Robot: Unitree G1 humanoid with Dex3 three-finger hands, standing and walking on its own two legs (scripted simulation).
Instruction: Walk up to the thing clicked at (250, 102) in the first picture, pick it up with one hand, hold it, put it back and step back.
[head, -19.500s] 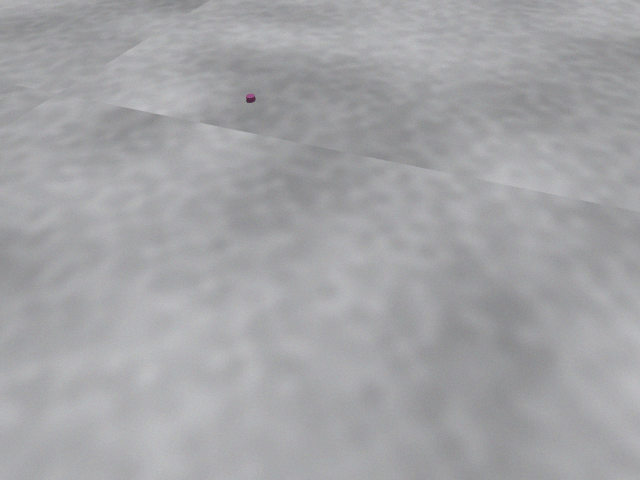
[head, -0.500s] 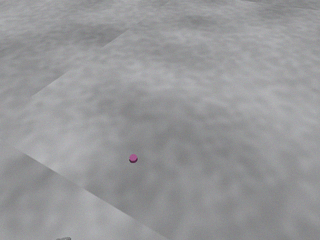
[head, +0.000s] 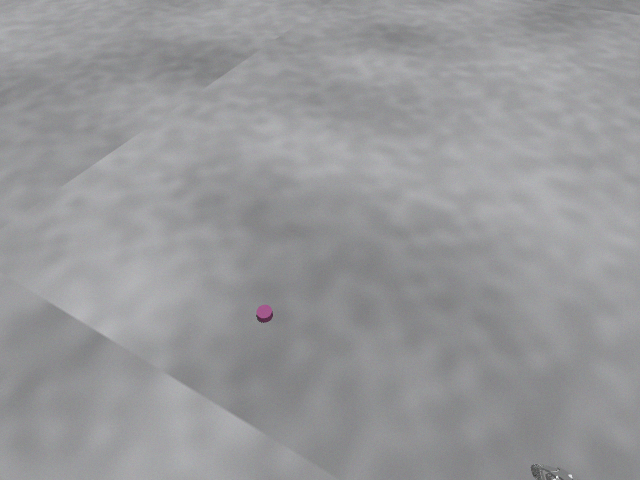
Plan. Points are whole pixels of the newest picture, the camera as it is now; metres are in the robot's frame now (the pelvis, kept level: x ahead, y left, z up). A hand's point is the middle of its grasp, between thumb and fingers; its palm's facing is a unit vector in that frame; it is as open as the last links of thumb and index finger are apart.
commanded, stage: stand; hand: left
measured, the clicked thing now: (264, 313) +0.77 +0.27 -0.76
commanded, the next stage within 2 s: walk up in 0.92 s
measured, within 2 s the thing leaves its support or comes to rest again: neither
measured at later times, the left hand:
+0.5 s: hand out of the picture +0.04 +0.25 -0.15, palm faces -0.05 -0.94 -0.34, open 7.4 cm
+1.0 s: hand out of the picture +0.06 +0.25 -0.14, palm faces -0.03 -0.94 -0.33, open 7.4 cm
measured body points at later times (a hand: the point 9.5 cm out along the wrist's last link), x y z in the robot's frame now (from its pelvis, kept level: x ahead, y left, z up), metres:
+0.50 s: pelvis -0.03 +0.00 +0.01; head -0.03 +0.00 +0.46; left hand +0.05 +0.30 -0.12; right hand +0.02 -0.31 -0.13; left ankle +0.01 +0.12 -0.74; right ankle -0.03 -0.12 -0.74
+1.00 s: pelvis -0.01 +0.00 +0.01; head -0.01 +0.00 +0.46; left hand +0.06 +0.30 -0.12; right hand +0.06 -0.31 -0.12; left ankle +0.01 +0.12 -0.73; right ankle -0.04 -0.12 -0.74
